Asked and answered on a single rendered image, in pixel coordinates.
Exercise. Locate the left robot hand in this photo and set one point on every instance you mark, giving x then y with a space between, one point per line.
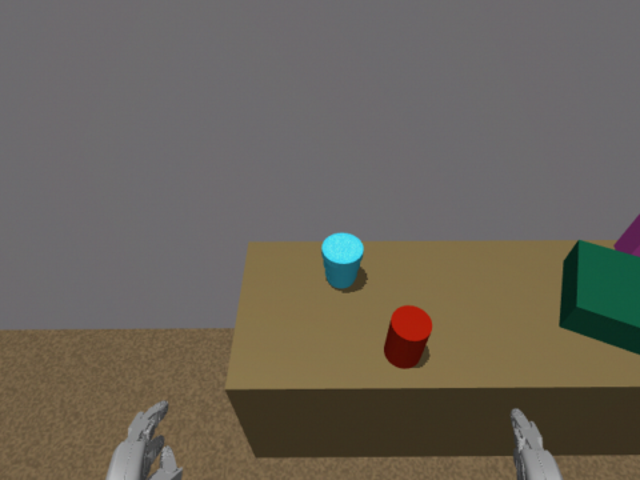
132 459

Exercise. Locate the right robot hand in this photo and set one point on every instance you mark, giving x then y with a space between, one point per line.
532 462

